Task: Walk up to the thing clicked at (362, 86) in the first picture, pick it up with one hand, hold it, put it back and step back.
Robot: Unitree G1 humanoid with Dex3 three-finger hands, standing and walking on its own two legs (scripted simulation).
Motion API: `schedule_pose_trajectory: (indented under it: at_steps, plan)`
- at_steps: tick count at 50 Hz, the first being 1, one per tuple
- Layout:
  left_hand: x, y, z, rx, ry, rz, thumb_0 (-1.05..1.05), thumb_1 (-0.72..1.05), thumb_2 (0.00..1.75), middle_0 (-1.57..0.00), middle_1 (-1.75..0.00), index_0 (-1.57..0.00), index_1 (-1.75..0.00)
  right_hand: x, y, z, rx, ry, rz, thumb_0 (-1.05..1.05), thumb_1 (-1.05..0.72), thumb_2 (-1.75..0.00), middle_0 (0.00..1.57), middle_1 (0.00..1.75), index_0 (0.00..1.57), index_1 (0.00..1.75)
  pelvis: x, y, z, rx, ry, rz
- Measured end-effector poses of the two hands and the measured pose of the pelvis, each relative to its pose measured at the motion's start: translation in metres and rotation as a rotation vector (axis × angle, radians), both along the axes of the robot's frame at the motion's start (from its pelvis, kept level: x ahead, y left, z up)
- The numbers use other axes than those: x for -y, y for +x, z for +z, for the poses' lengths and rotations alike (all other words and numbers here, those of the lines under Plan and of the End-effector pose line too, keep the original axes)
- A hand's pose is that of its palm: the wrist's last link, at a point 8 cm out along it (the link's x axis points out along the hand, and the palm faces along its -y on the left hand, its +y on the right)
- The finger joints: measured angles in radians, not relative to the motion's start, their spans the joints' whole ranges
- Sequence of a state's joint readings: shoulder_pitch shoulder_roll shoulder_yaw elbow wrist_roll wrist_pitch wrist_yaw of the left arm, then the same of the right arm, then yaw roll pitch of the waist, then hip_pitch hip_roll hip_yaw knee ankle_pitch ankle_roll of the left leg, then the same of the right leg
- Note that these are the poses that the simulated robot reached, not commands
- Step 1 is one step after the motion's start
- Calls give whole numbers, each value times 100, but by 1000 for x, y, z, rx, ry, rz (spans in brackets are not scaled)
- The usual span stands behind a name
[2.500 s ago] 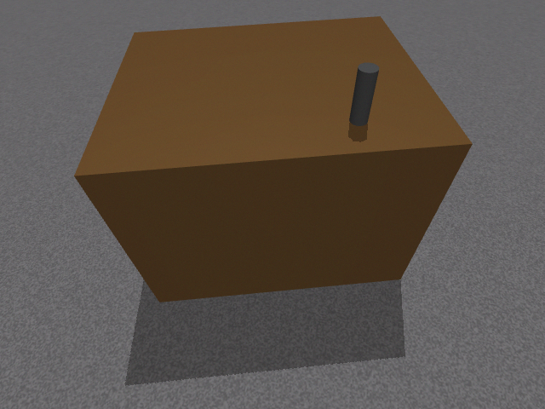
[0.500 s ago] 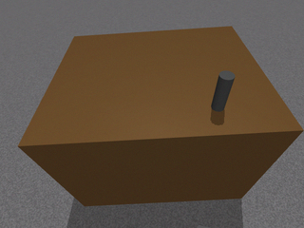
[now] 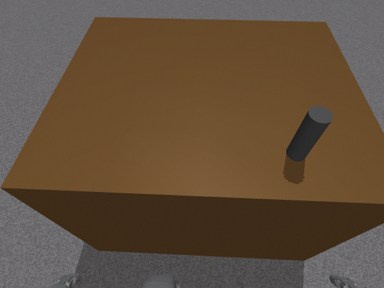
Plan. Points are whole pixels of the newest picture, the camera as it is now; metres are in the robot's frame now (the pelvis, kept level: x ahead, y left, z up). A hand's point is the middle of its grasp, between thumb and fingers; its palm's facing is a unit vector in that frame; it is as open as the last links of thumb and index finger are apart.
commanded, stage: walk up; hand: right
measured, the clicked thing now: (306, 136) +0.44 -0.22 +0.02
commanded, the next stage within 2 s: stand in 1.42 s
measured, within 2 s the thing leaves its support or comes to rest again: neither
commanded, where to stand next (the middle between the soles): +0.03 +0.00 m, yaw -2 degrees
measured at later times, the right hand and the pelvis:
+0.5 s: hand out of the picture +0.09 -0.26 -0.13, palm faces -0.02 +0.95 -0.33, open 7.4 cm; pelvis -0.01 +0.00 +0.02, yaw +0 degrees
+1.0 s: hand out of the picture +0.07 -0.25 -0.13, palm faces +0.00 +0.95 -0.32, open 7.4 cm; pelvis -0.01 +0.00 +0.03, yaw -1 degrees
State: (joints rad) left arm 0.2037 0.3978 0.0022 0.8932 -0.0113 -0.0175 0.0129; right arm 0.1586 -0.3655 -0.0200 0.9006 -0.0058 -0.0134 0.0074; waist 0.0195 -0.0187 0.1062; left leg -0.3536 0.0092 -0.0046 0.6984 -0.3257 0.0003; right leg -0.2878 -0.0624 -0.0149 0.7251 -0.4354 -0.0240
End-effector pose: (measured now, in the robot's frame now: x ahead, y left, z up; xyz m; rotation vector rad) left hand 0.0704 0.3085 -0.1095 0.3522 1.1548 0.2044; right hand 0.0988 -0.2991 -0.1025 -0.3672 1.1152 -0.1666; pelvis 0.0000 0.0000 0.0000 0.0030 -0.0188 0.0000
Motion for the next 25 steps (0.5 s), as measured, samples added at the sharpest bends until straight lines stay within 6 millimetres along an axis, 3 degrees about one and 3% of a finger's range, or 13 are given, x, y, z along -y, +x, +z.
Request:
schedule_pose_trajectory:
  at_steps: [5, 11, 25]
  plan:
    - [3, 19, 4, 25, 2, -21, 0, 90, 90, -20, -30, -21, -30, -3, 22, 2, 42, 19, -17, 1, -91, -90, 21, 30, 21, 30, 0, 7, 2, 7, -14, -2]
    - [0, 31, 15, 38, 18, -24, 0, 90, 90, -21, -30, -21, -30, -6, 28, 4, 41, 37, -21, 1, -91, -90, 21, 30, 21, 30, -1, 7, 9, 18, -12, -7]
    - [2, 11, 25, -26, 8, -10, 0, 90, 90, -20, -30, -21, -30, 1, -13, 7, -65, 45, -60, 1, -91, -90, 21, 30, 21, 30, 1, -9, 23, 33, -9, -8]
